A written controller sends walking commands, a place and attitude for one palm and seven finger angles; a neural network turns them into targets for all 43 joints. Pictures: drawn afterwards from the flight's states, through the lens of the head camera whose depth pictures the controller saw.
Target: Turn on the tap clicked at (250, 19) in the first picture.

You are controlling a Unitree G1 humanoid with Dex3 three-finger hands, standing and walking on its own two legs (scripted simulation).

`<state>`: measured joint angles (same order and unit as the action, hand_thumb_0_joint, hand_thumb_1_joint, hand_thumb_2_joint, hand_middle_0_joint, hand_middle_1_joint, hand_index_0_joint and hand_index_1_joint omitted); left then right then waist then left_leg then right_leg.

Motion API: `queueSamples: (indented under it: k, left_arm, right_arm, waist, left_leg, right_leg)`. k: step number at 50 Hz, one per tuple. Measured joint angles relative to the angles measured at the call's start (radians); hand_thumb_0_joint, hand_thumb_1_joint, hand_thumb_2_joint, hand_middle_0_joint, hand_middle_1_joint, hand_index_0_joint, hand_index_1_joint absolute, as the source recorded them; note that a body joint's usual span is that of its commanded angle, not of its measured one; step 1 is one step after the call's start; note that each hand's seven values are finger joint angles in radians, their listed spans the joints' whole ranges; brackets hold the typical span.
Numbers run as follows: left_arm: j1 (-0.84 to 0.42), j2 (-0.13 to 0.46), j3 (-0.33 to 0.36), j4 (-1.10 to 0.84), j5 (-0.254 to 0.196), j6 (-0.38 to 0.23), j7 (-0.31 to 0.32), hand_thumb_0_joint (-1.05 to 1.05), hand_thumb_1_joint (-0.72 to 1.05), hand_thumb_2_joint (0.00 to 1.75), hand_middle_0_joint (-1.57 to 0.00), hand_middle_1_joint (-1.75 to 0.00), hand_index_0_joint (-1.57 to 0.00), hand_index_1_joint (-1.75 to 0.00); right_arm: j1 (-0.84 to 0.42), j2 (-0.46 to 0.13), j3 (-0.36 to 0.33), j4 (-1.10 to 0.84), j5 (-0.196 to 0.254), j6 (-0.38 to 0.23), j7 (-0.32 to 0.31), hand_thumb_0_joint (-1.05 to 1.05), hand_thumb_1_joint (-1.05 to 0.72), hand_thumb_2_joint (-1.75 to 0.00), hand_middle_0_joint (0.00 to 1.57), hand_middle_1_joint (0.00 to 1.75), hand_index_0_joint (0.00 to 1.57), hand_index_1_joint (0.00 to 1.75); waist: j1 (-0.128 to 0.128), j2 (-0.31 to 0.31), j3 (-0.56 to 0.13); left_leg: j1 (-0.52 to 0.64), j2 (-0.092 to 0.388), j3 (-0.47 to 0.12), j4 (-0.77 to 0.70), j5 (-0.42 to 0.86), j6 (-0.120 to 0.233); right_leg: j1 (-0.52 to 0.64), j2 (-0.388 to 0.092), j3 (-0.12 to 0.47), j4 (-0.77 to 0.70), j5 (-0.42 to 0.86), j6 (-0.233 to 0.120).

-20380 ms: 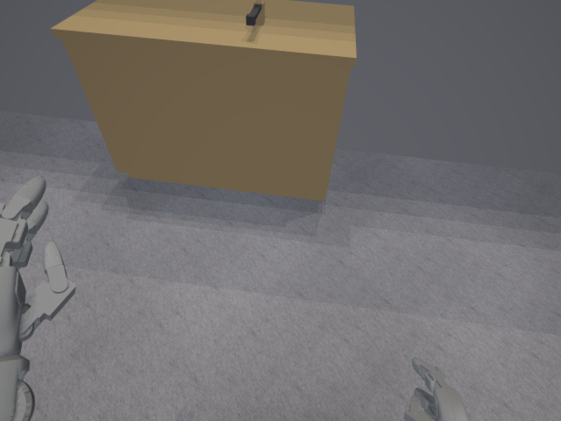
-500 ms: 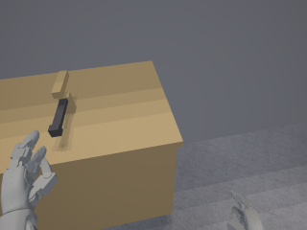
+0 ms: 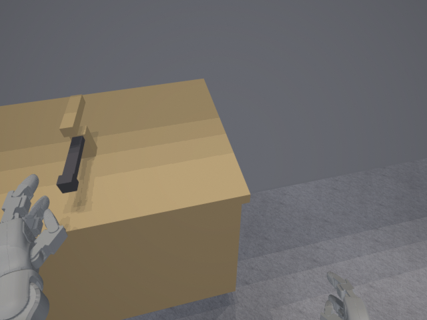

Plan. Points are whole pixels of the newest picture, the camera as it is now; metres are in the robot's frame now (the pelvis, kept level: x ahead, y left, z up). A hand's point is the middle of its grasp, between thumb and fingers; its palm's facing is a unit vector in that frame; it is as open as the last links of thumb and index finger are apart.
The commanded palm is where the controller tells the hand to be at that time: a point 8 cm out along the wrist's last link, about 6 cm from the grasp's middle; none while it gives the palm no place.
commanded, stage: reach beside the lever's end, fingers flat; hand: left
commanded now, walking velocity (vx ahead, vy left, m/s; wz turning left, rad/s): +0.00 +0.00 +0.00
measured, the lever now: (67, 183) +0.34 +0.33 +0.09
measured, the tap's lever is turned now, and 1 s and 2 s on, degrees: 0 0 4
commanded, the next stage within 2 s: push the lever round in 1.62 s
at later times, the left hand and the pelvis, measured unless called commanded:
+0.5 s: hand (57, 217) +0.25 +0.30 +0.11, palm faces +0.53 -0.84 -0.12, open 7.6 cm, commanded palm +0.21 +0.34 +0.10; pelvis -0.01 +0.02 +0.00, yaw +0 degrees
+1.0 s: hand (52, 203) +0.28 +0.33 +0.09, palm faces +0.55 -0.83 -0.11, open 7.8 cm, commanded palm +0.24 +0.37 +0.09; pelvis -0.02 +0.03 +0.00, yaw -1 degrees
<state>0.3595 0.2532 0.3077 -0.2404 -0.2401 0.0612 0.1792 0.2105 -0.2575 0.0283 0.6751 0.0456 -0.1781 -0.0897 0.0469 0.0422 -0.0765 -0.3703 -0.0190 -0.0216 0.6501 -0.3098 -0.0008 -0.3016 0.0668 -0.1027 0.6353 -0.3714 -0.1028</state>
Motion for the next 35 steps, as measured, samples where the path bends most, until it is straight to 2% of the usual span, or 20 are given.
queueSamples:
  k: [13, 19, 24, 35]
  left_arm:
    - [-0.123, -0.002, -0.014, 0.123, 0.019, -0.045, -0.006, 0.02, 0.9, 0.9, -0.19, -0.27, -0.19, -0.27]
    - [-0.138, 0.004, 0.005, 0.162, 0.022, -0.047, -0.003, 0.02, 0.9, 0.9, -0.19, -0.25, -0.18, -0.25]
    - [-0.156, 0.004, 0.018, 0.197, 0.028, -0.072, -0.001, 0.02, 0.9, 0.9, -0.18, -0.24, -0.18, -0.24]
    - [-0.279, 0.027, 0.037, 0.34, 0.036, -0.124, -0.023, 0.02, 0.9, 0.9, -0.17, -0.21, -0.17, -0.21]
  right_arm:
    - [-0.019, 0.002, 0.003, 0.012, -0.004, 0.0, -0.001, 0.02, -0.9, -0.9, 0.2, 0.3, 0.21, 0.3]
    - [-0.018, 0.012, 0.004, 0.001, -0.006, 0.019, 0.006, 0.02, -0.9, -0.9, 0.21, 0.3, 0.21, 0.3]
    - [-0.016, 0.007, 0.001, 0.005, -0.006, 0.024, 0.007, 0.02, -0.9, -0.9, 0.21, 0.3, 0.21, 0.3]
    - [-0.021, 0.001, -0.003, 0.029, -0.008, 0.024, 0.002, 0.02, -0.9, -0.9, 0.21, 0.3, 0.21, 0.3]
  waist:
    - [-0.005, 0.003, 0.018]
    - [-0.011, -0.003, 0.011]
    - [-0.011, -0.003, 0.015]
    - [-0.017, -0.004, 0.025]
  left_leg:
    - [-0.011, -0.01, 0.006, -0.003, 0.008, 0.015]
    - [-0.004, -0.009, 0.016, -0.012, 0.01, 0.019]
    - [-0.008, -0.011, 0.014, -0.006, 0.01, 0.023]
    - [-0.036, -0.013, 0.012, 0.006, 0.018, 0.03]
  right_leg:
    - [-0.011, -0.011, 0.005, -0.002, 0.009, 0.013]
    - [-0.007, -0.01, 0.015, -0.011, 0.015, 0.018]
    - [-0.007, -0.012, 0.013, -0.01, 0.016, 0.021]
    - [-0.032, -0.015, 0.009, -0.004, 0.026, 0.027]
